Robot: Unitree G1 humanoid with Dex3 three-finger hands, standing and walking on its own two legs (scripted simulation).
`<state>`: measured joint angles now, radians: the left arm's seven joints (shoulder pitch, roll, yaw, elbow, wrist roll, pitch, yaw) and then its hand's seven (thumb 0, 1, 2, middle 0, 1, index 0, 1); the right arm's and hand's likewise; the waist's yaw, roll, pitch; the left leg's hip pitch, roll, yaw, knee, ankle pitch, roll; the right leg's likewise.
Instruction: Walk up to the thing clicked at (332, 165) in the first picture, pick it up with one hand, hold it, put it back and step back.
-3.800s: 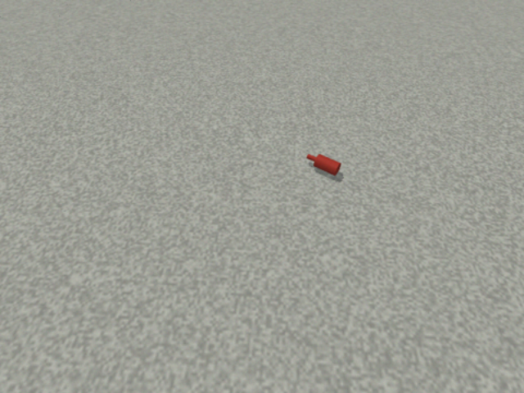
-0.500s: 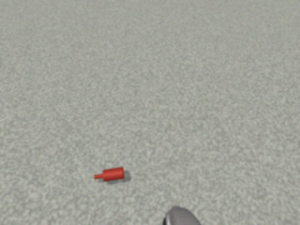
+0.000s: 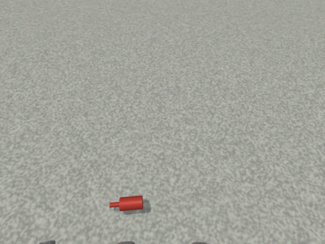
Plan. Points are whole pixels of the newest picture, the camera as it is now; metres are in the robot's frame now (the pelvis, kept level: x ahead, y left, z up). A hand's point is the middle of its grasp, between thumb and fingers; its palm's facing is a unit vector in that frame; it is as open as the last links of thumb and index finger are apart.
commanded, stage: walk up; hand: left
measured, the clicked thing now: (126, 203) +0.43 +0.20 -0.72
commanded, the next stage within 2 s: none
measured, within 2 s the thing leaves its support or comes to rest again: neither
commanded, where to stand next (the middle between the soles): +0.07 -0.02 m, yaw +0 degrees
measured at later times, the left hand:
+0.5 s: hand out of the picture +0.05 +0.26 -0.14, palm faces -0.01 -0.93 -0.38, open 7.4 cm
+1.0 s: hand out of the picture +0.12 +0.24 -0.14, palm faces -0.05 -0.95 -0.32, open 7.4 cm
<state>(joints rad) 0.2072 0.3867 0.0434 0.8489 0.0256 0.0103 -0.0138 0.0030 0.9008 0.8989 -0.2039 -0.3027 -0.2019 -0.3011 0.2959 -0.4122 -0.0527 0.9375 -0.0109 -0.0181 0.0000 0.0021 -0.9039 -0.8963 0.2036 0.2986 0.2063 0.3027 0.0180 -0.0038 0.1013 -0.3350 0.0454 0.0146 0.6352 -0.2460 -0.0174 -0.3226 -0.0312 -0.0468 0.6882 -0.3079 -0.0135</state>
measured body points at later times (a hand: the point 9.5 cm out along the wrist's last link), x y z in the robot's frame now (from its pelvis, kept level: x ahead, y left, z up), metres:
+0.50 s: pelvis +0.00 -0.01 +0.01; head +0.00 -0.02 +0.46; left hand +0.05 +0.31 -0.11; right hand +0.11 -0.31 -0.11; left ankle +0.06 +0.14 -0.72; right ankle -0.02 -0.15 -0.72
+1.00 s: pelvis +0.02 +0.00 +0.02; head +0.03 +0.01 +0.47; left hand +0.13 +0.29 -0.11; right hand +0.07 -0.31 -0.10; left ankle +0.06 +0.14 -0.72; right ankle -0.02 -0.15 -0.72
